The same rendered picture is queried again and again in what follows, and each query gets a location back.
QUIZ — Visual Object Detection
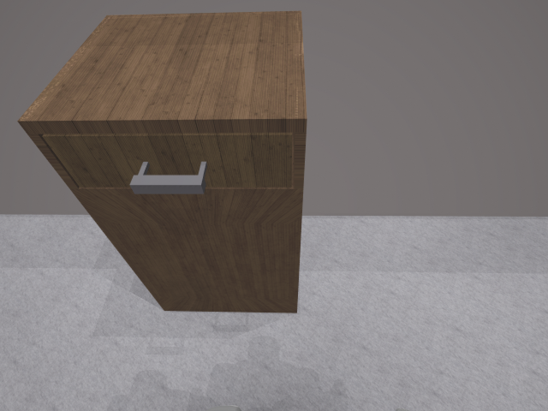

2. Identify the cabinet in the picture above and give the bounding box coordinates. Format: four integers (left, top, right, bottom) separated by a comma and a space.
17, 11, 307, 313

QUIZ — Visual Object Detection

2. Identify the handle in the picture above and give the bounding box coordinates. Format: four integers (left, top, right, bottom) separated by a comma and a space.
130, 162, 207, 194

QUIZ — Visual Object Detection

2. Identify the drawer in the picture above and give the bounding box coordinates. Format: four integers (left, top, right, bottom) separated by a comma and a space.
42, 133, 292, 188

